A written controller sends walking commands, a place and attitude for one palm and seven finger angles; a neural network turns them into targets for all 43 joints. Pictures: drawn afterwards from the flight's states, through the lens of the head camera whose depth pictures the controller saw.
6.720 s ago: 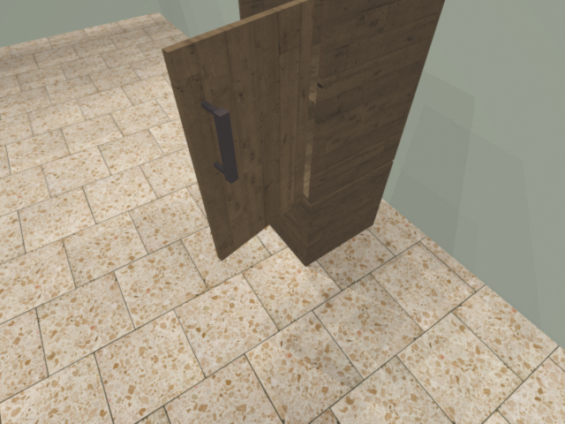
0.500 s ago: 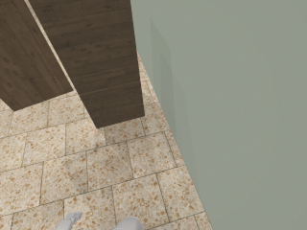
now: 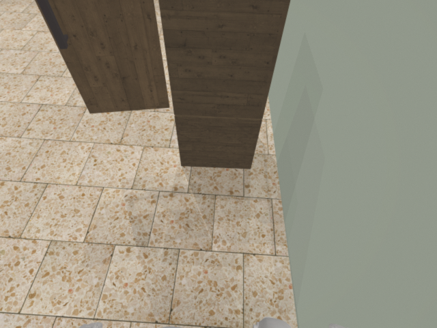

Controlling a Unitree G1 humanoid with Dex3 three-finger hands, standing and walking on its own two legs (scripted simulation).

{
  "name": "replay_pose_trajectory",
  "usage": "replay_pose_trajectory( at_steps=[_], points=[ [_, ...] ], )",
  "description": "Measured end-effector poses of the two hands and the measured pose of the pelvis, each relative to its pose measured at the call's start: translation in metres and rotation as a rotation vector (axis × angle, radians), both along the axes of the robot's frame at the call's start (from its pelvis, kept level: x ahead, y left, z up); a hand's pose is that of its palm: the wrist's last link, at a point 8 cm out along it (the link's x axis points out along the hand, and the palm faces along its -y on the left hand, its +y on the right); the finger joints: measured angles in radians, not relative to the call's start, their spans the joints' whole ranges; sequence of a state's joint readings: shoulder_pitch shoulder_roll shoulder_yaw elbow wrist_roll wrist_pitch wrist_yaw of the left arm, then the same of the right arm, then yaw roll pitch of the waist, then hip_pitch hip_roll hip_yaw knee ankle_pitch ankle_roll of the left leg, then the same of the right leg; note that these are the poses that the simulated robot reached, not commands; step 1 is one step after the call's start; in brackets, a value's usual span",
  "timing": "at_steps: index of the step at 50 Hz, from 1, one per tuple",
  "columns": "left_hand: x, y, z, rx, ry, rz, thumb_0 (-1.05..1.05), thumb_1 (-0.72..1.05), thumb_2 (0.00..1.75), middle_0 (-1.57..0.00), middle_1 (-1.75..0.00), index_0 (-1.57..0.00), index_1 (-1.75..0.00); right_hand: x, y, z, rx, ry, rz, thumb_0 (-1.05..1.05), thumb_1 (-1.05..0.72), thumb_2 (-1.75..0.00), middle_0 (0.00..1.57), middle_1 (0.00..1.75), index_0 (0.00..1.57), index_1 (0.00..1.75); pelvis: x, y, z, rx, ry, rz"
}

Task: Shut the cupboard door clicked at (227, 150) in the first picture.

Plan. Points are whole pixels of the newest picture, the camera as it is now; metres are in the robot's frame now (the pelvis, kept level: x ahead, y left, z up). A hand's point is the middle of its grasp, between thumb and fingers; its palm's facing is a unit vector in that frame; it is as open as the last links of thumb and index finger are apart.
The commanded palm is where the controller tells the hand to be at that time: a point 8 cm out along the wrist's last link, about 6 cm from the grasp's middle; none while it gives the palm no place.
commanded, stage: turn to face it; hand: left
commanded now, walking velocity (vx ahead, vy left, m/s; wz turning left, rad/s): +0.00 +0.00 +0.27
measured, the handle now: (53, 17) +0.88 +0.56 +0.07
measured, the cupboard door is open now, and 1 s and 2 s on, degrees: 100 100 100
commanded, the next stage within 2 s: take the last steps up to it in 0.14 s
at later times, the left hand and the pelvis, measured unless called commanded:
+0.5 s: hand out of the picture -0.01 +0.18 -0.18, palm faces +0.26 -0.95 -0.19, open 7.3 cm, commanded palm none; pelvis +0.03 -0.01 +0.00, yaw +11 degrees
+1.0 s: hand (124, 264) +0.25 +0.23 -0.15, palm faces +0.23 -0.95 -0.21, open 7.4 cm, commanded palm none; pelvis +0.17 +0.02 -0.01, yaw +15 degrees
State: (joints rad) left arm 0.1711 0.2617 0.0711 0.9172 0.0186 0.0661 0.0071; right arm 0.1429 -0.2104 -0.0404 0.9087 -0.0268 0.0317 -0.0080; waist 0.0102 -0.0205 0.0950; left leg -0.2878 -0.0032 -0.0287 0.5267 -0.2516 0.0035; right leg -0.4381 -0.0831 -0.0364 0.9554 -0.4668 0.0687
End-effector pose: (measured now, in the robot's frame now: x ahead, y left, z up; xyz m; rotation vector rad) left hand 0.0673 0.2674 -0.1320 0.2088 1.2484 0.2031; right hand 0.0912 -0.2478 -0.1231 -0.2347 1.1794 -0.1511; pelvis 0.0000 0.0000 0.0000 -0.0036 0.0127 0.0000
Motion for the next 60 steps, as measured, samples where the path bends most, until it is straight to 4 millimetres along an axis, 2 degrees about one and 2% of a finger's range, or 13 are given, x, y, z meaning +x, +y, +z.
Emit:
replay_pose_trajectory(
  at_steps=[5,8,17,22,26,28,31,34,42,47,51,54,60],
  points=[
    [0.005,-0.019,0.008,0.032,-0.053,0.013,0.01,0.91,0.9,-0.19,-0.3,-0.19,-0.3,0.0,-0.012,-0.018,0.051,0.027,0.007,0.0,-0.9,-0.9,0.21,0.3,0.21,0.3,0.005,-0.022,-0.006,0.019,0.001,0.033],
    [-0.002,-0.034,0.009,0.042,-0.06,0.024,0.0,0.91,0.9,-0.19,-0.3,-0.2,-0.3,0.003,-0.023,-0.027,0.07,0.044,0.005,0.01,-0.9,-0.9,0.21,0.3,0.21,0.3,0.007,-0.031,-0.008,0.022,-0.007,0.058],
    [-0.038,-0.066,0.009,-0.04,0.012,0.11,0.0,0.91,0.9,-0.2,-0.3,-0.2,-0.3,0.023,-0.027,-0.007,0.053,0.084,0.062,0.01,-0.91,-0.9,0.2,0.3,0.2,0.29,0.018,-0.035,0.008,0.046,-0.001,0.12],
    [-0.071,-0.057,-0.002,-0.079,0.058,0.2,0.0,0.91,0.9,-0.2,-0.3,-0.2,-0.3,0.051,-0.006,0.001,0.032,0.071,0.149,0.01,-0.91,-0.9,0.2,0.3,0.2,0.29,0.026,-0.023,0.007,0.037,-0.002,0.163],
    [-0.097,-0.037,-0.02,-0.103,0.127,0.268,0.0,0.91,0.9,-0.2,-0.3,-0.2,-0.3,0.079,0.018,0.001,0.006,0.003,0.209,0.01,-0.91,-0.9,0.2,0.3,0.2,0.29,0.036,-0.003,-0.005,0.015,-0.004,0.194],
    [-0.1,-0.026,-0.025,-0.101,0.164,0.278,0.01,0.91,0.9,-0.2,-0.3,-0.2,-0.3,0.085,0.027,0.001,-0.003,-0.022,0.214,0.01,-0.91,-0.9,0.2,0.3,0.2,0.29,0.04,0.005,-0.007,0.02,-0.01,0.193],
    [-0.082,-0.01,-0.019,-0.09,0.16,0.27,0.01,0.91,0.9,-0.2,-0.3,-0.2,-0.3,0.08,0.038,0.003,-0.001,-0.009,0.202,0.0,-0.91,-0.9,0.2,0.3,0.2,0.29,0.051,0.014,-0.002,0.017,-0.01,0.197],
    [-0.048,0.004,-0.009,-0.078,0.098,0.258,0.01,0.91,0.9,-0.19,-0.3,-0.2,-0.3,0.067,0.046,0.001,0.012,0.054,0.193,0.0,-0.9,-0.9,0.2,0.3,0.2,0.29,0.063,0.021,0.004,0.013,-0.008,0.21],
    [0.068,0.017,0.008,-0.045,-0.059,0.176,0.01,0.91,0.9,-0.19,-0.3,-0.19,-0.3,0.034,0.055,-0.014,0.068,0.253,0.125,0.0,-0.9,-0.9,0.2,0.3,0.21,0.29,0.112,0.029,0.005,0.025,-0.009,0.222],
    [0.144,0.011,0.004,-0.025,-0.152,0.121,0.01,0.91,0.9,-0.19,-0.3,-0.19,-0.3,0.032,0.049,-0.033,0.093,0.358,0.071,0.0,-0.9,-0.9,0.2,0.3,0.21,0.29,0.155,0.024,-0.01,0.042,-0.02,0.222],
    [0.162,0.004,0.008,-0.03,-0.187,0.168,0.0,0.91,0.9,-0.19,-0.3,-0.2,-0.3,0.064,0.044,-0.032,0.081,0.384,0.088,0.01,-0.9,-0.9,0.2,0.3,0.2,0.29,0.18,0.026,-0.007,0.022,-0.042,0.265],
    [0.154,-0.001,0.01,-0.048,-0.135,0.218,0.0,0.91,0.9,-0.2,-0.3,-0.2,-0.3,0.111,0.046,-0.023,0.066,0.334,0.112,0.01,-0.91,-0.9,0.2,0.3,0.2,0.29,0.197,0.03,0.003,0.021,-0.031,0.27],
    [0.126,0.02,0.012,-0.046,0.004,0.298,-0.02,0.96,0.9,-0.2,-0.3,-0.2,-0.3,0.215,0.072,-0.005,0.062,0.175,0.177,0.01,-0.91,-0.9,0.2,0.29,0.2,0.29,0.234,0.05,0.014,0.022,-0.003,0.271]
  ],
)
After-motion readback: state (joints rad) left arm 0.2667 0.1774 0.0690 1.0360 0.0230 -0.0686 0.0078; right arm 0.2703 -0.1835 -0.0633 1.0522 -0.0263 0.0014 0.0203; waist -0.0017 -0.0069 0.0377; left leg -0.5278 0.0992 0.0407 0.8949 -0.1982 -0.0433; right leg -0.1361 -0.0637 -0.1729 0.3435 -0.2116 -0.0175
